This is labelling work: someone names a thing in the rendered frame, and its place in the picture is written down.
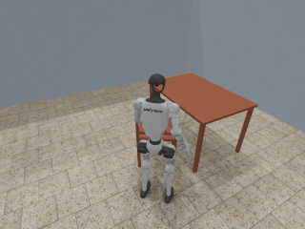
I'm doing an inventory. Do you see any table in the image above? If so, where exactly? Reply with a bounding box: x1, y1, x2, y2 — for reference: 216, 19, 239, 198
148, 73, 258, 173

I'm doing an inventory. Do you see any humanoid robot head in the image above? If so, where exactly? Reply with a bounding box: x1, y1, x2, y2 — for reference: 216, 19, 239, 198
146, 73, 166, 104

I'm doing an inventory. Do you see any robot right forearm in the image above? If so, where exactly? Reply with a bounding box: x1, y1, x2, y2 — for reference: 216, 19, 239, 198
175, 128, 188, 149

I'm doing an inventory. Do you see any right robot upper arm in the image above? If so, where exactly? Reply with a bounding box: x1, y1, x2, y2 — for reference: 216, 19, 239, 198
167, 101, 180, 136

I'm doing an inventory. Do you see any left robot thigh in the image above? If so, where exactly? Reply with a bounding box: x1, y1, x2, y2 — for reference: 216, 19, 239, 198
137, 139, 153, 170

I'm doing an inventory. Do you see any chair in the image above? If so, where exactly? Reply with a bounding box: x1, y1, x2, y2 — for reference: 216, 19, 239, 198
135, 107, 180, 167

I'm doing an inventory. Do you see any robot right hand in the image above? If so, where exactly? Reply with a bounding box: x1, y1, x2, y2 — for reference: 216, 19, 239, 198
179, 143, 190, 157

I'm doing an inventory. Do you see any left robot upper arm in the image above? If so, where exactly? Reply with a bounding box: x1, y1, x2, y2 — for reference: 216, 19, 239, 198
133, 97, 145, 123

